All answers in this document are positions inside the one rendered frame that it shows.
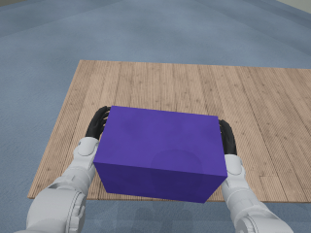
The carton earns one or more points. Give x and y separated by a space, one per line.
161 154

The left robot upper arm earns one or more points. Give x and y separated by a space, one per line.
57 211

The table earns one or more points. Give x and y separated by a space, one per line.
267 108

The right robot hand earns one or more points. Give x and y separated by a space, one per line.
229 144

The left robot forearm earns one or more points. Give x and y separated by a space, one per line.
80 173

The right robot forearm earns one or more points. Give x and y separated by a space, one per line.
239 198

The left robot hand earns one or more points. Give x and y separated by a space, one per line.
96 126

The right robot upper arm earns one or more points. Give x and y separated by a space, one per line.
256 224

